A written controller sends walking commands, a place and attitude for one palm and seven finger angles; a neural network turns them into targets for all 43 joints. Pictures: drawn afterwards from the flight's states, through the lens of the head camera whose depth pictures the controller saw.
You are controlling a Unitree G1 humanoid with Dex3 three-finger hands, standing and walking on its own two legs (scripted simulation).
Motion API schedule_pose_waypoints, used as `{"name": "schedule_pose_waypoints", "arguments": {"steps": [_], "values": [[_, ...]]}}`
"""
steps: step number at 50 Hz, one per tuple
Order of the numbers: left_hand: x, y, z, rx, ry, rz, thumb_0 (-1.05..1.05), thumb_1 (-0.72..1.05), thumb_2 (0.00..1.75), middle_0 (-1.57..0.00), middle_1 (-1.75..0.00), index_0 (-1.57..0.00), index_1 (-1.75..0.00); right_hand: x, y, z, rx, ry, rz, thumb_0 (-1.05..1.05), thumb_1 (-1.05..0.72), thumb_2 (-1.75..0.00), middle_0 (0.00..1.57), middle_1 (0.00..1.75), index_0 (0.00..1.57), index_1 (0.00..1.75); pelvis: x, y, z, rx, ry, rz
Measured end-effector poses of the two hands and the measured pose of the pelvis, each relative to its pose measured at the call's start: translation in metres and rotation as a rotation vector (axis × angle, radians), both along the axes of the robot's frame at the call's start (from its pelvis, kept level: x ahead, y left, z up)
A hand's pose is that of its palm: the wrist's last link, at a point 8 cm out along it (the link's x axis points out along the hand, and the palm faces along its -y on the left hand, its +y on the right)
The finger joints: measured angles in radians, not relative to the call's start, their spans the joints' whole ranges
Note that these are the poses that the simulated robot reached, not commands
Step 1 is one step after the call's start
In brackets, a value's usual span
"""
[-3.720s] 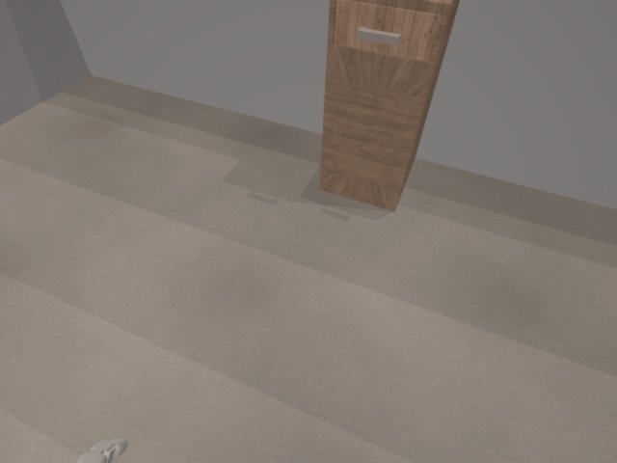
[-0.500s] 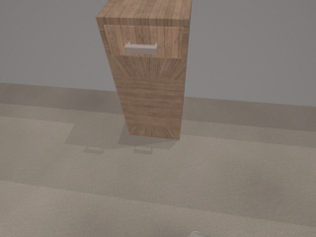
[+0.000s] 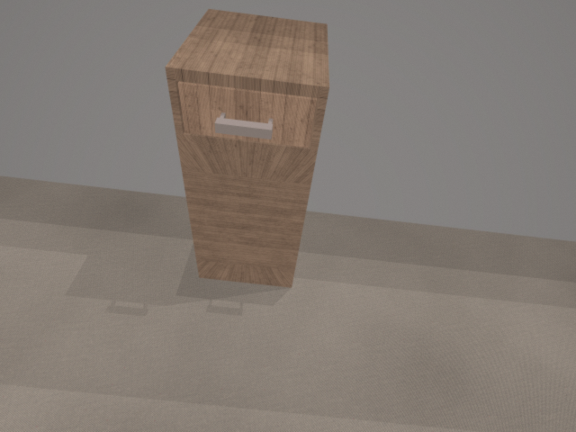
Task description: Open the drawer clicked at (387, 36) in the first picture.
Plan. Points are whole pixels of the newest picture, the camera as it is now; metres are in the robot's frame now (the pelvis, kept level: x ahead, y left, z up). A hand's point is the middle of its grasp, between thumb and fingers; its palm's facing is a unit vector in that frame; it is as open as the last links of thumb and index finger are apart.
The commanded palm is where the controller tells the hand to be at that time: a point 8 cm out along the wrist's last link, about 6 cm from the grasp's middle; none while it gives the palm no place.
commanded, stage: take the last steps up to it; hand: left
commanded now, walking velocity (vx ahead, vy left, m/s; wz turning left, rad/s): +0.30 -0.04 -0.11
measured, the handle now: (245, 123) +0.80 +0.14 +0.00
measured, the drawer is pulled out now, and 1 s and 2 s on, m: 0.00 0.00 0.00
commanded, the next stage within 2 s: come to a stop and stand still in 0.76 s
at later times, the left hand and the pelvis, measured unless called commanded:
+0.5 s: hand (229, 397) +0.22 +0.10 -0.17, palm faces +0.00 -0.98 -0.18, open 7.2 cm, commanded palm none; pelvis +0.11 -0.07 -0.01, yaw -2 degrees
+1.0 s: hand (205, 423) +0.18 +0.13 -0.19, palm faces +0.06 -0.99 -0.13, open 7.3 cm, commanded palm none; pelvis +0.24 -0.02 -0.01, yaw -2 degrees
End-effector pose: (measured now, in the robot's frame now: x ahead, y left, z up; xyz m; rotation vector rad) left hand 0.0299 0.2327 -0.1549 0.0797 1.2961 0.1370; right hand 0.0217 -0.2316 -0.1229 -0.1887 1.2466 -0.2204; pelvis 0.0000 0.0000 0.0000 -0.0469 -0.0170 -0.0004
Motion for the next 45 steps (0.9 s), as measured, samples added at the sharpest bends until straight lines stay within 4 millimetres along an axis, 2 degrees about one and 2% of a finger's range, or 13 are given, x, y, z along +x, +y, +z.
{"name": "schedule_pose_waypoints", "arguments": {"steps": [6,10,13,16,20,23,27,30,34,37,40,43,45], "values": [[0.008,0.008,0.006,0.01,0.047,-0.027,0.0,0.91,0.9,-0.2,-0.3,-0.2,-0.3,-0.048,0.016,0.001,0.032,0.15,-0.083,0.0,-0.91,-0.9,0.2,0.3,0.2,0.3,0.019,0.002,0.006,0.011,0.008,-0.031],[0.027,0.0,0.006,0.018,0.087,-0.07,0.0,0.91,0.9,-0.19,-0.3,-0.2,-0.3,-0.074,0.024,-0.001,0.066,0.235,-0.153,0.0,-0.91,-0.9,0.2,0.3,0.2,0.3,0.035,-0.004,0.005,0.022,0.007,-0.051],[0.057,-0.013,0.006,0.021,0.08,-0.11,0.01,0.92,0.9,-0.19,-0.3,-0.2,-0.3,-0.089,0.027,-0.003,0.099,0.302,-0.198,0.0,-0.91,-0.9,0.2,0.3,0.2,0.3,0.048,-0.013,0.003,0.031,0.008,-0.061],[0.098,-0.035,0.007,0.024,0.036,-0.152,0.01,0.92,0.9,-0.19,-0.3,-0.2,-0.3,-0.098,0.025,-0.008,0.136,0.367,-0.237,0.0,-0.9,-0.9,0.2,0.3,0.2,0.3,0.063,-0.026,-0.002,0.04,0.012,-0.07],[0.156,-0.067,0.003,0.037,-0.083,-0.174,0.01,0.91,0.9,-0.19,-0.3,-0.2,-0.3,-0.094,0.011,-0.025,0.185,0.435,-0.255,0.0,-0.9,-0.9,0.2,0.3,0.2,0.3,0.088,-0.05,-0.017,0.054,0.01,-0.065],[0.175,-0.084,0.009,0.035,-0.154,-0.141,0.0,0.91,0.9,-0.2,-0.3,-0.2,-0.3,-0.062,-0.009,-0.033,0.191,0.426,-0.214,0.0,-0.91,-0.9,0.2,0.3,0.2,0.3,0.102,-0.061,-0.017,0.044,-0.007,-0.042],[0.183,-0.081,0.022,0.076,-0.19,-0.056,-0.03,0.95,0.9,-0.2,-0.3,-0.21,-0.3,0.016,-0.042,-0.034,0.15,0.28,-0.148,0.0,-0.91,-0.9,0.2,0.3,0.2,0.3,0.122,-0.07,-0.007,0.041,-0.015,-0.026],[0.177,-0.076,0.025,0.099,-0.148,-0.052,-0.04,0.97,0.9,-0.2,-0.3,-0.21,-0.3,0.083,-0.06,-0.032,0.119,0.141,-0.107,0.0,-0.91,-0.9,0.19,0.3,0.2,0.29,0.137,-0.072,-0.003,0.037,-0.014,-0.022],[0.159,-0.075,0.019,0.081,-0.044,-0.043,-0.02,0.95,0.9,-0.2,-0.3,-0.2,-0.3,0.162,-0.071,-0.023,0.087,-0.006,-0.06,0.0,-0.92,-0.9,0.19,0.3,0.2,0.29,0.158,-0.069,-0.001,0.028,-0.013,-0.024],[0.144,-0.076,0.01,0.048,0.037,-0.016,-0.01,0.94,0.9,-0.2,-0.3,-0.2,-0.3,0.209,-0.07,-0.015,0.068,-0.067,-0.015,0.0,-0.93,-0.9,0.19,0.3,0.19,0.29,0.175,-0.064,-0.002,0.02,-0.012,-0.022],[0.13,-0.075,0.001,0.01,0.116,0.021,-0.01,0.93,0.9,-0.2,-0.3,-0.2,-0.3,0.249,-0.062,-0.01,0.05,-0.092,0.037,0.0,-0.92,-0.9,0.19,0.3,0.19,0.29,0.194,-0.055,-0.005,0.011,-0.01,-0.018],[0.121,-0.069,-0.011,-0.024,0.197,0.054,0.0,0.92,0.9,-0.2,-0.3,-0.2,-0.3,0.282,-0.047,-0.011,0.028,-0.109,0.078,0.0,-0.92,-0.9,0.19,0.3,0.19,0.29,0.216,-0.042,-0.014,0.002,-0.01,-0.016],[0.122,-0.064,-0.017,-0.038,0.244,0.06,0.0,0.92,0.9,-0.2,-0.3,-0.2,-0.3,0.295,-0.037,-0.012,0.017,-0.116,0.089,0.0,-0.92,-0.9,0.19,0.3,0.2,0.29,0.227,-0.035,-0.018,0.017,-0.014,-0.018]]}}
